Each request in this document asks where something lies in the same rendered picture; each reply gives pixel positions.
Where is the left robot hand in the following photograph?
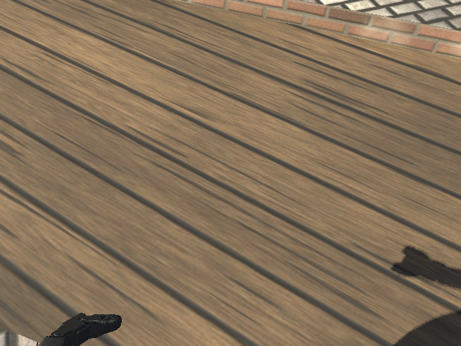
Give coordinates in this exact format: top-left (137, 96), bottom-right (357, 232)
top-left (36, 313), bottom-right (122, 346)

